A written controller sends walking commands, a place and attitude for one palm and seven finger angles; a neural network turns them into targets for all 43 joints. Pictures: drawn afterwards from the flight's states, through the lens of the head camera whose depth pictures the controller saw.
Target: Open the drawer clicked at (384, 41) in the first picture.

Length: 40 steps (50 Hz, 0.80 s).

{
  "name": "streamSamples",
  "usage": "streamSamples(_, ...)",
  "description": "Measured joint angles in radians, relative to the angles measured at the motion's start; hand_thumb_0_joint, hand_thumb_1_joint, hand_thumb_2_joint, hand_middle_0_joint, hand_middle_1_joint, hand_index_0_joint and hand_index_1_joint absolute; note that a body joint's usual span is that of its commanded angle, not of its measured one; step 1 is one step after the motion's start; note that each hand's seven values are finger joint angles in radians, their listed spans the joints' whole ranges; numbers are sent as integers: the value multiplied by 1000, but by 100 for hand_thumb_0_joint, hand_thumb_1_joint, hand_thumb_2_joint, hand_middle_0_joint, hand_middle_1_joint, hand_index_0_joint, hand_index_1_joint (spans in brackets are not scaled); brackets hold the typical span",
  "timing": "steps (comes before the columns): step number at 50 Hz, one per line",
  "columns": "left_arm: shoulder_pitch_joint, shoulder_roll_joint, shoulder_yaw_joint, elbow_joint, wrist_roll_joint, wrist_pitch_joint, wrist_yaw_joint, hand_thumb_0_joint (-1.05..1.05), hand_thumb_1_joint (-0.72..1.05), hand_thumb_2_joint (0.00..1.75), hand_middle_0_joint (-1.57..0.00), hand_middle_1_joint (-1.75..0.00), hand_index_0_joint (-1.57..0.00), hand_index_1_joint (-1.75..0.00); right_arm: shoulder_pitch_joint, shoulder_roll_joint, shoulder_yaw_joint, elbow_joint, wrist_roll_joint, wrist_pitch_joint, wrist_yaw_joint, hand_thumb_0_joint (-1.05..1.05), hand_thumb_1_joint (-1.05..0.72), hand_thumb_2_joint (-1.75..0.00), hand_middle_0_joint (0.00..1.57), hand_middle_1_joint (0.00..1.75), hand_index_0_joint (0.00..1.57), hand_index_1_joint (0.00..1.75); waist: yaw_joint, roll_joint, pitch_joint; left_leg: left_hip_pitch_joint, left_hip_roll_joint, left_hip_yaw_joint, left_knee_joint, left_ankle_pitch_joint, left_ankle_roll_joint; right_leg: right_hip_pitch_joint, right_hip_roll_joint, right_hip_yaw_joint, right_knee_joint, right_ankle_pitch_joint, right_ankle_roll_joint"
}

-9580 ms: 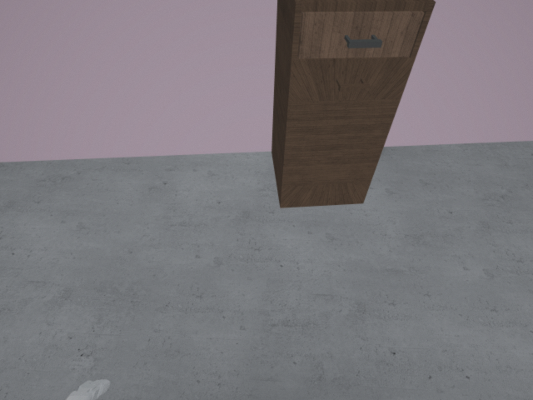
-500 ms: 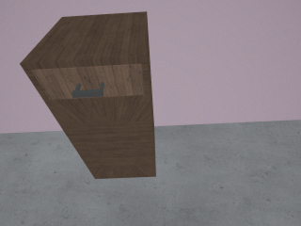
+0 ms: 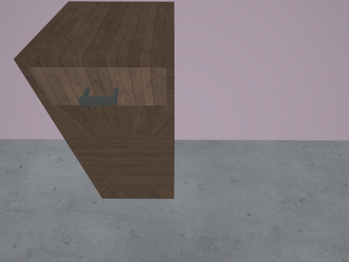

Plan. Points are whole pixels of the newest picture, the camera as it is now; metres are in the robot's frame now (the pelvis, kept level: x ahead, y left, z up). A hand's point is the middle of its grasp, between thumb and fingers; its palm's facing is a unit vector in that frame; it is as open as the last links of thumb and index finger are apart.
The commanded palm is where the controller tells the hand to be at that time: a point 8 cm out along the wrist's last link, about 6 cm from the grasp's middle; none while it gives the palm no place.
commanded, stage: come to a stop and stand still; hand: left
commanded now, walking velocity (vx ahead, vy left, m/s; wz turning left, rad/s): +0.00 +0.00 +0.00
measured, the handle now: (100, 95) +0.54 +0.25 +0.06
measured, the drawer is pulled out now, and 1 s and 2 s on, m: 0.00 0.00 0.00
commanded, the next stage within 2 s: look again from close up in 0.60 s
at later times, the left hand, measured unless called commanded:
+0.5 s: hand out of the picture +0.03 +0.20 -0.18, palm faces +0.02 -0.98 -0.20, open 7.4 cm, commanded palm none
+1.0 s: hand out of the picture +0.01 +0.23 -0.19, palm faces -0.01 -0.98 -0.18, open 7.4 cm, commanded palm none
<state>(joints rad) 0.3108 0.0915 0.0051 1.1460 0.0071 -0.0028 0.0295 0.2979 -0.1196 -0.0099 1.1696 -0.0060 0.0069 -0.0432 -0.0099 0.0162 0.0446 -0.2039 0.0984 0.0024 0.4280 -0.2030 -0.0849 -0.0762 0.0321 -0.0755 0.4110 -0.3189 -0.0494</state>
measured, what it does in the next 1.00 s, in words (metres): shifts its weight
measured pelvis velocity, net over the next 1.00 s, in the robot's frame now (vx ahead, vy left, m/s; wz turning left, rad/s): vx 0.00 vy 0.06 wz -0.02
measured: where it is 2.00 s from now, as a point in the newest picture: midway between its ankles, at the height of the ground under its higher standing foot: outside the picture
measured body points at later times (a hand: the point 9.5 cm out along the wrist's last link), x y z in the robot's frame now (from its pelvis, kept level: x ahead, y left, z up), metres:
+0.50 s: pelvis +0.02 +0.03 +0.00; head +0.04 +0.03 +0.45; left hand +0.03 +0.25 -0.16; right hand +0.02 -0.19 -0.16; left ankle +0.01 +0.17 -0.74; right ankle -0.06 -0.08 -0.74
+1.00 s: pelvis +0.00 +0.06 -0.01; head +0.00 +0.07 +0.44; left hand +0.01 +0.28 -0.17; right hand +0.02 -0.18 -0.16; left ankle +0.01 +0.17 -0.74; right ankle -0.06 -0.08 -0.74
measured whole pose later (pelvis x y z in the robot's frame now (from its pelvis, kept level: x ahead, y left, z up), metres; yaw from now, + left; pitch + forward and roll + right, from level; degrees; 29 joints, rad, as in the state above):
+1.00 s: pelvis +0.00 +0.06 -0.01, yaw -1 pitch -2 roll -1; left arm 0.30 0.16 -0.01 1.05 0.02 -0.01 0.04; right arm 0.25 -0.17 0.00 1.04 -0.01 0.00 -0.03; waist -0.01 -0.01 0.03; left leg -0.27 0.04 0.05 0.60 -0.30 0.00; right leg -0.13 -0.04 -0.03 0.54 -0.37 0.03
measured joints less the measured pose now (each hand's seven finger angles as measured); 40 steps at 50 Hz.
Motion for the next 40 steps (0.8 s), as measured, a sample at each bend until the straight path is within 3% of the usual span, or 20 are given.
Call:
streamSamples(20,-28,53,6,-23,5,-4,7,0,91,90,-20,-29,-20,-30,-45,-24,2,-17,1,-16,-4,1,-92,-90,20,30,20,30,7,-28,-9,34,-43,37,3,-41,37,28,-49,30,-2,-28,42)
streamSamples(35,-31,57,1,-26,5,-3,5,0,91,90,-20,-29,-20,-30,-43,-28,7,-15,3,-17,2,0,-92,-90,20,30,20,30,7,-26,-3,49,-59,43,-19,-31,49,40,-64,32,-19,-19,55)
streamSamples(40,-9,41,-17,-55,13,-39,23,0,91,90,-20,-29,-20,-30,-52,-59,2,-95,-4,-15,19,1,-92,-90,20,30,20,30,-9,8,14,-39,-34,43,98,-78,65,-22,-44,37,35,-23,61)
